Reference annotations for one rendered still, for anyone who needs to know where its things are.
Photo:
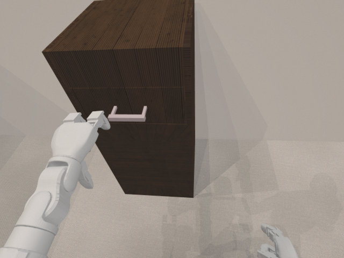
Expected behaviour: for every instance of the left robot forearm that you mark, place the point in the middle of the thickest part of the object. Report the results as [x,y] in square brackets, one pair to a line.
[44,211]

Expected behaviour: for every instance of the left robot hand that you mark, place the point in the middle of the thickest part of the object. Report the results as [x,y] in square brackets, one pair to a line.
[76,137]

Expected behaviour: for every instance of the cabinet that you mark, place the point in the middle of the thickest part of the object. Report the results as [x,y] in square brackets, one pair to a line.
[136,43]

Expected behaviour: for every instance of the right robot hand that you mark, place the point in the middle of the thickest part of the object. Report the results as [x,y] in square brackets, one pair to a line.
[283,246]

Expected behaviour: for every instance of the handle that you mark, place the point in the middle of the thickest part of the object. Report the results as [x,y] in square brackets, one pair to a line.
[127,117]

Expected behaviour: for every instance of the drawer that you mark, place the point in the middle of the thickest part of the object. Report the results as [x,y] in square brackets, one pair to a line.
[164,104]

